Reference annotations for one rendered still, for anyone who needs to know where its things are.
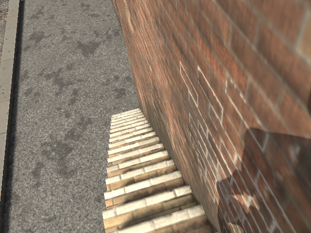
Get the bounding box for stairs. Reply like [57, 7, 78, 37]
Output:
[102, 108, 220, 233]

